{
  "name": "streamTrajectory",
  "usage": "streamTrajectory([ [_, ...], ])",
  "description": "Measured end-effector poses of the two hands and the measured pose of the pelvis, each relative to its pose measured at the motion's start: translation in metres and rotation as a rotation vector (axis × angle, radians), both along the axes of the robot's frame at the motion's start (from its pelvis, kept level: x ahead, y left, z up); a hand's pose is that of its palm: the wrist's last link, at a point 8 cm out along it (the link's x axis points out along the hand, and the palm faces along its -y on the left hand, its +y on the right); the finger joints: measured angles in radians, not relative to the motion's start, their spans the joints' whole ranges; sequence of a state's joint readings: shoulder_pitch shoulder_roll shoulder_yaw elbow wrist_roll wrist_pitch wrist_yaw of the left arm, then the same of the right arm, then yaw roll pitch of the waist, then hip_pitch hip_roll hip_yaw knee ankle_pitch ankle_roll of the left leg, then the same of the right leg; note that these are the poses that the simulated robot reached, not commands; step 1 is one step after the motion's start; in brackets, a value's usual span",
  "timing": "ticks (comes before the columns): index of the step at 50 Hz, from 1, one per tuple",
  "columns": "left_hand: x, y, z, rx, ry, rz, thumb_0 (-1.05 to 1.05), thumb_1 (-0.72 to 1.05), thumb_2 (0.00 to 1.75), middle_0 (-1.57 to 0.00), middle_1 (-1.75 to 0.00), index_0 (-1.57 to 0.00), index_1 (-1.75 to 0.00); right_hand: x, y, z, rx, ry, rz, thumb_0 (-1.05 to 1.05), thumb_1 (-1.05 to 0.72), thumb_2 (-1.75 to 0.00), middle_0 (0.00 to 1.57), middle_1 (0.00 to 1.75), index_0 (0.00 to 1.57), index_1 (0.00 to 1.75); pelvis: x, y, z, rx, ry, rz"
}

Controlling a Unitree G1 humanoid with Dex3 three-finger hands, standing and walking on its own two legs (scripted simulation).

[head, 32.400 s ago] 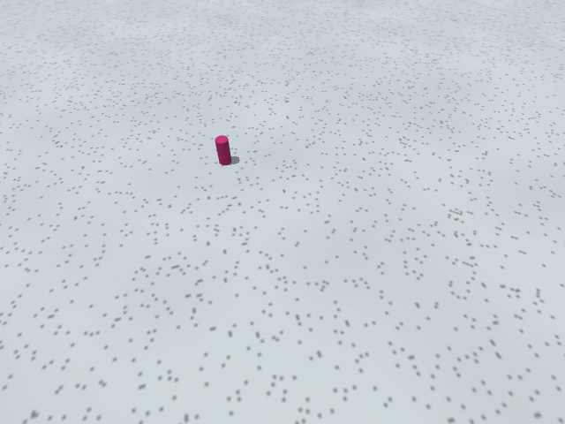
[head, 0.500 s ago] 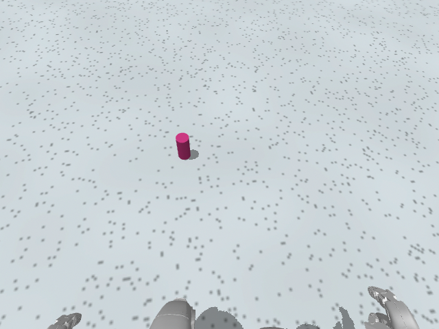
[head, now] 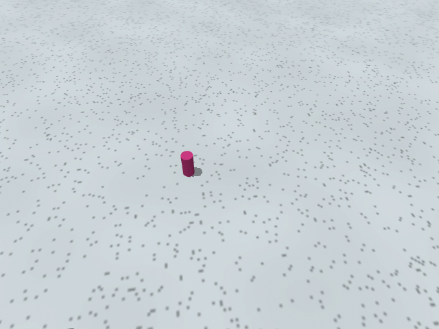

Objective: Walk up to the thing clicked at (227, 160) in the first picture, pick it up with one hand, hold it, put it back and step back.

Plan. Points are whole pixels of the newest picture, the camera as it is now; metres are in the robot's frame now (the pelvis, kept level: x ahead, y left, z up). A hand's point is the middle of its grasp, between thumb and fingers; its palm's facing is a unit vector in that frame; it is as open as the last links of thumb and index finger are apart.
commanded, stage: step back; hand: left
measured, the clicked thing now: (187, 164) +1.04 +0.21 -0.69
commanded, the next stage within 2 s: stand in 0.66 s
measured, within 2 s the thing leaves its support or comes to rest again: neither
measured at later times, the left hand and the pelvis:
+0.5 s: hand out of the picture +0.11 +0.28 -0.17, palm faces +0.06 -0.93 -0.35, open 7.4 cm; pelvis +0.05 +0.01 -0.01, yaw +2 degrees
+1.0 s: hand out of the picture +0.14 +0.26 -0.14, palm faces +0.01 -0.94 -0.34, open 7.4 cm; pelvis +0.06 +0.00 +0.01, yaw +2 degrees
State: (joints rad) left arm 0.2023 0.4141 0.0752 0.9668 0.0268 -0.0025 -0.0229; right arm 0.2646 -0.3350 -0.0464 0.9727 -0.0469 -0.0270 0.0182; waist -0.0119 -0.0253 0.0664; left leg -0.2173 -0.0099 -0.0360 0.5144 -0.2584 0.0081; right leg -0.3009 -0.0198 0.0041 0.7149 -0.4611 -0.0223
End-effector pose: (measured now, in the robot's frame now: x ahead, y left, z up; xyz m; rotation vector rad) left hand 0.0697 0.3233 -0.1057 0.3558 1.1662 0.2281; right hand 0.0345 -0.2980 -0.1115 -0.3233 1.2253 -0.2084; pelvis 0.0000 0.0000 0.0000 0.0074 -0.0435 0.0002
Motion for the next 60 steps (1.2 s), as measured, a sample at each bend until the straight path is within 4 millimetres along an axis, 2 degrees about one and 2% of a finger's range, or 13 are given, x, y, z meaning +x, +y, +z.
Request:
streamTrajectory([
  [5,0.006,-0.017,0.000,0.019,-0.026,0.006,0.01,0.90,0.90,-0.20,-0.29,-0.20,-0.30,0.008,-0.025,-0.010,-0.012,0.014,-0.013,0.01,-0.90,-0.90,0.21,0.30,0.20,0.30,0.006,-0.015,-0.007,-0.029,-0.011,0.013],
  [12,0.000,-0.030,0.005,-0.001,-0.027,0.060,0.01,0.90,0.90,-0.21,-0.30,-0.21,-0.30,0.049,-0.032,-0.005,-0.024,0.001,0.044,0.01,-0.90,-0.90,0.21,0.30,0.20,0.30,0.025,-0.015,0.000,-0.009,-0.006,0.034],
  [17,0.004,-0.019,-0.004,-0.013,-0.001,0.085,0.01,0.90,0.90,-0.21,-0.30,-0.21,-0.30,0.079,-0.020,-0.005,-0.032,-0.001,0.086,0.01,-0.90,-0.90,0.20,0.30,0.20,0.29,0.038,-0.006,-0.004,-0.014,-0.005,0.060],
  [21,0.014,-0.006,-0.018,-0.025,0.023,0.099,0.01,0.90,0.90,-0.21,-0.30,-0.21,-0.30,0.100,0.000,-0.006,-0.036,-0.018,0.093,0.01,-0.90,-0.90,0.20,0.30,0.20,0.29,0.047,0.005,-0.009,0.009,-0.010,0.056],
  [25,0.027,-0.001,-0.024,-0.037,0.041,0.092,0.01,0.90,0.90,-0.21,-0.29,-0.21,-0.30,0.121,0.017,-0.003,-0.017,-0.046,0.104,0.01,-0.90,-0.90,0.21,0.30,0.20,0.30,0.053,0.009,-0.008,-0.006,0.006,0.043],
  [31,0.042,-0.003,-0.018,-0.038,0.032,0.070,0.01,0.90,0.90,-0.20,-0.29,-0.20,-0.30,0.154,0.031,0.001,0.013,-0.108,0.103,0.01,-0.90,-0.90,0.21,0.30,0.20,0.30,0.061,0.010,-0.003,-0.015,0.010,0.033],
  [35,0.051,-0.005,-0.011,-0.031,0.018,0.062,0.01,0.90,0.90,-0.20,-0.29,-0.20,-0.30,0.167,0.033,0.004,0.032,-0.142,0.102,0.01,-0.90,-0.90,0.21,0.30,0.20,0.30,0.063,0.010,0.000,-0.013,0.003,0.032],
  [38,0.056,-0.009,-0.005,-0.032,0.013,0.049,0.01,0.90,0.90,-0.20,-0.29,-0.20,-0.30,0.169,0.032,0.005,0.043,-0.151,0.098,0.00,-0.90,-0.90,0.21,0.30,0.20,0.30,0.063,0.010,0.004,-0.012,0.001,0.034],
  [42,0.060,-0.013,-0.001,-0.036,0.014,0.036,0.01,0.90,0.90,-0.20,-0.29,-0.20,-0.30,0.160,0.027,0.006,0.046,-0.132,0.085,0.00,-0.90,-0.90,0.21,0.30,0.20,0.30,0.063,0.008,0.007,-0.009,-0.002,0.034],
  [54,0.056,-0.023,-0.001,-0.049,0.038,0.019,0.01,0.90,0.90,-0.20,-0.29,-0.21,-0.30,0.107,0.006,0.005,0.020,-0.015,0.021,0.01,-0.90,-0.90,0.21,0.30,0.20,0.30,0.057,0.002,0.012,-0.008,-0.007,0.027],
  [60,0.051,-0.024,-0.002,-0.050,0.058,0.020,0.01,0.90,0.90,-0.20,-0.29,-0.21,-0.30,0.088,0.002,0.003,0.015,0.027,0.000,0.01,-0.90,-0.90,0.21,0.30,0.20,0.30,0.055,0.001,0.013,-0.007,-0.003,0.027],
])
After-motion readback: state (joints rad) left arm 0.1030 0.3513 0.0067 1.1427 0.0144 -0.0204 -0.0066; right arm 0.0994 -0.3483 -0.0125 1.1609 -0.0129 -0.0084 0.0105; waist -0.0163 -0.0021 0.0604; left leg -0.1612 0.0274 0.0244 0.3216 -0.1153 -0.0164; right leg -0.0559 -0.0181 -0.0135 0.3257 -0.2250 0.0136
